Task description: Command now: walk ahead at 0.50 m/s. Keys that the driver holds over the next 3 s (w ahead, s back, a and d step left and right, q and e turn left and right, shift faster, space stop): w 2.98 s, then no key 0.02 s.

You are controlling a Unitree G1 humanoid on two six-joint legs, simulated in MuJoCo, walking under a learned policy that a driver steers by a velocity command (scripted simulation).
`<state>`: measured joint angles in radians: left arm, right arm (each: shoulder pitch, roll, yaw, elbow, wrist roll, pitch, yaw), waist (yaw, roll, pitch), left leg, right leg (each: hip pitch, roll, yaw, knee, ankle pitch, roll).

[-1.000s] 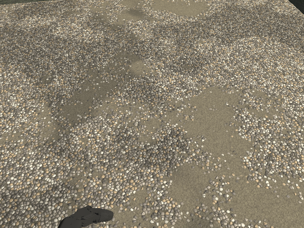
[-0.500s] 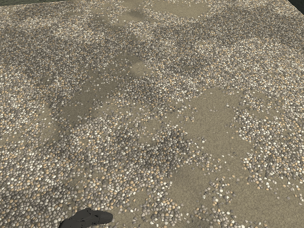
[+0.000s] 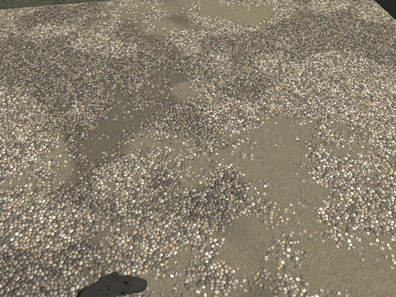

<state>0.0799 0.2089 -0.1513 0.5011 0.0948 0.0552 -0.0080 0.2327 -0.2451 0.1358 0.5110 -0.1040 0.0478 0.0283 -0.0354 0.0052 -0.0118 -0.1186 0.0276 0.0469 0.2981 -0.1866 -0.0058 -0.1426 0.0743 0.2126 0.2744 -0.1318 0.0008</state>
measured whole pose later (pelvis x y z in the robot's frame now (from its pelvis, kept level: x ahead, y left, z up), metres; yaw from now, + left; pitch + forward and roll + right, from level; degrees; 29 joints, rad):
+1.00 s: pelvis +0.00 +0.00 +0.00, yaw +0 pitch +0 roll +0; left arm 0.09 0.21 -0.15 0.51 0.10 0.06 -0.01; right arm 0.23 -0.25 0.14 0.51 -0.11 0.05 0.03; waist -0.03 0.01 -0.02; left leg -0.12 0.03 0.02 0.29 -0.18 -0.01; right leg -0.14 0.08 0.20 0.27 -0.13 0.00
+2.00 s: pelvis +0.00 +0.00 +0.00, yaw +1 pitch +1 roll +0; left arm 0.10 0.21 -0.15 0.51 0.10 0.06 -0.01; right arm 0.23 -0.24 0.14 0.51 -0.11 0.05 0.03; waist -0.03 0.01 -0.02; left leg -0.12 0.02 -0.01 0.29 -0.18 -0.01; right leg -0.14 0.07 0.20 0.27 -0.13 0.00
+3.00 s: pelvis +0.00 +0.00 +0.00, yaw +1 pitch +1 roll +0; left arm 0.10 0.21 -0.15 0.51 0.10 0.06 -0.01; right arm 0.23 -0.24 0.14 0.52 -0.10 0.05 0.03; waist -0.02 0.01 -0.02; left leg -0.12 0.01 -0.03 0.28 -0.18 -0.01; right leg -0.14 0.06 0.19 0.27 -0.13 0.00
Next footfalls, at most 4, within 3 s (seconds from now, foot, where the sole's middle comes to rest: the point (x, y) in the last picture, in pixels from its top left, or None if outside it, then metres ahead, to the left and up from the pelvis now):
none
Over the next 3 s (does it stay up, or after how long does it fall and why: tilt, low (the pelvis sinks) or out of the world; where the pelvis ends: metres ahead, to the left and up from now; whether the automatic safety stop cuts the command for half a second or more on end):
stays up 0.00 0.00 0.00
